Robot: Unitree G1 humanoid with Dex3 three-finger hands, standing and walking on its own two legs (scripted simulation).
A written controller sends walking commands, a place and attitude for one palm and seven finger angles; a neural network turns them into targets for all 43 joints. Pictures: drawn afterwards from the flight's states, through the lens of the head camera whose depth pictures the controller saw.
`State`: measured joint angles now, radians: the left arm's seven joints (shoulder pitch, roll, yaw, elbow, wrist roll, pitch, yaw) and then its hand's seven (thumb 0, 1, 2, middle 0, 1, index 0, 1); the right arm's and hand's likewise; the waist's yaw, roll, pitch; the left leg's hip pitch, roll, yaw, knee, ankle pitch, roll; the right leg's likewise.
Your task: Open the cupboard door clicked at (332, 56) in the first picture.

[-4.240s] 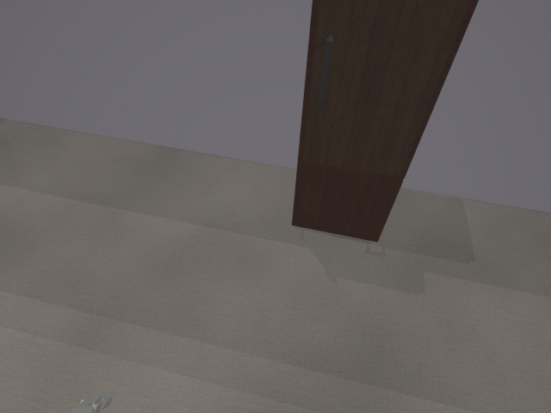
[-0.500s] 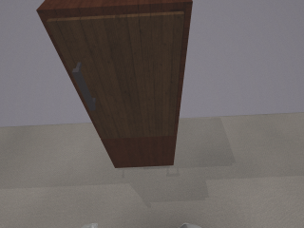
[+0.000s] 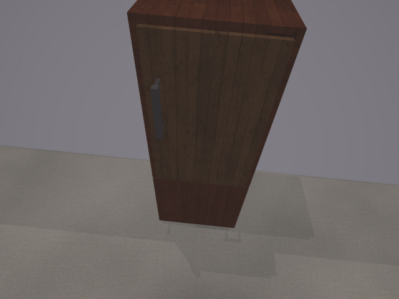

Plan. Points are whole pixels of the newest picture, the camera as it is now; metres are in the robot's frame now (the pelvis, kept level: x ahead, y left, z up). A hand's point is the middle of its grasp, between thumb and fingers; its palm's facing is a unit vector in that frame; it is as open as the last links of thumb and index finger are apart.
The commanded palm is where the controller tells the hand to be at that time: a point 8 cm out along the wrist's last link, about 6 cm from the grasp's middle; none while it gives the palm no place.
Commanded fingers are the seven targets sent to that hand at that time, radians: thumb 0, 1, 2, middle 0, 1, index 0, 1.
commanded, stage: come to a stop and stand still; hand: left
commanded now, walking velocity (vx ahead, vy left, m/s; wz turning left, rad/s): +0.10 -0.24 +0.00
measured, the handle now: (158, 110) +0.58 +0.18 +0.04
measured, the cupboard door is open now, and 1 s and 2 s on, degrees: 0 0 0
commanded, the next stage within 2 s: look again from close up in 1.00 s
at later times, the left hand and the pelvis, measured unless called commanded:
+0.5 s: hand out of the picture +0.05 +0.16 -0.18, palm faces -0.07 -0.97 -0.23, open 7.3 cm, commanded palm none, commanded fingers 0.00 0.90 0.90 -0.20 -0.30 -0.20 -0.30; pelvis +0.01 -0.02 -0.01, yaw -2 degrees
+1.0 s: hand out of the picture +0.02 +0.13 -0.16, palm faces +0.04 -0.97 -0.24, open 7.3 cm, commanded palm none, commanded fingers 0.00 0.90 0.90 -0.20 -0.30 -0.20 -0.30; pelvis +0.00 -0.05 +0.00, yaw +0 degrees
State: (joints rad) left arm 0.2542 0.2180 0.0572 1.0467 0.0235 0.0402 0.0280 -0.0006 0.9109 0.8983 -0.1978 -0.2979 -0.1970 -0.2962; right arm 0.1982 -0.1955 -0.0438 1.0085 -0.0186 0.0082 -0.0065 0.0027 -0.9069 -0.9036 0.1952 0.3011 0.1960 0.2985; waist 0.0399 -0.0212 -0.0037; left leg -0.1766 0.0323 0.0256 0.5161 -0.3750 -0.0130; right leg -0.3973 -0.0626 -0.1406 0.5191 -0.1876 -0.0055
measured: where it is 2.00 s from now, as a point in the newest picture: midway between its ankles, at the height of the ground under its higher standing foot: outside the picture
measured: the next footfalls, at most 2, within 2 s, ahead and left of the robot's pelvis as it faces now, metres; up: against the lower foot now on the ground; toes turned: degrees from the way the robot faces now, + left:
right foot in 0.40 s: +0.02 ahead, -0.15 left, +0.00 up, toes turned -3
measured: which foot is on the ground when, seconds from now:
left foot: down 0.00-1.00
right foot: up 0.00-0.38, down 0.40-1.00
